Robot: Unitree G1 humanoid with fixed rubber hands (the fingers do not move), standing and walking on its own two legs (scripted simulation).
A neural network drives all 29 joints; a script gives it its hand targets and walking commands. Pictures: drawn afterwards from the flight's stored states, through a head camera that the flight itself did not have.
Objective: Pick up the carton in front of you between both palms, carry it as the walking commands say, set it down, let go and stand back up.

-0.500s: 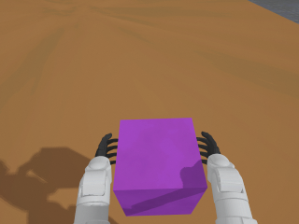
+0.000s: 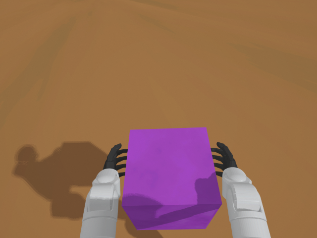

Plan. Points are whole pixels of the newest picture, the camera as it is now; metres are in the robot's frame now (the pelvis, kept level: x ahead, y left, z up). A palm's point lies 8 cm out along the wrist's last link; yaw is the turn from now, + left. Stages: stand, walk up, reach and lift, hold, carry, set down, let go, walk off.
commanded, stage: carry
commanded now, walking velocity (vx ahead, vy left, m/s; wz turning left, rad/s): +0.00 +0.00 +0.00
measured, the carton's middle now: (169, 181) +0.29 +0.00 -0.08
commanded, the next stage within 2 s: none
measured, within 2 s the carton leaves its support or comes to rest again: neither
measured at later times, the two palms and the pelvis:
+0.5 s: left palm (115, 122) +0.43 +0.15 +0.03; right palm (218, 121) +0.42 -0.15 +0.03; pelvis +0.14 +0.01 -0.01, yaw -2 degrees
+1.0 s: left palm (115, 130) +0.40 +0.15 +0.03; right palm (221, 129) +0.39 -0.15 +0.03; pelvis +0.11 +0.01 -0.01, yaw -2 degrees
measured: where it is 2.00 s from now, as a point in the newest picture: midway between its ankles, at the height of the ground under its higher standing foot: outside the picture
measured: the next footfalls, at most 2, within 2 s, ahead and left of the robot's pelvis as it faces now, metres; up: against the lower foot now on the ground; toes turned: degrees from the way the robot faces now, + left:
left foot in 0.16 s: +0.16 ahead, +0.13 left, +0.00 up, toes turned -17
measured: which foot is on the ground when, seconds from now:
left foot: up 0.00-0.14, down 0.16-1.00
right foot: down 0.00-1.00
